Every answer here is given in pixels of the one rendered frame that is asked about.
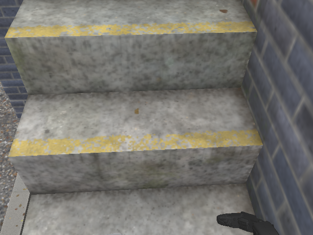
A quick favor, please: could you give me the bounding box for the right robot hand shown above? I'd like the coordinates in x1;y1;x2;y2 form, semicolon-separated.
216;211;280;235

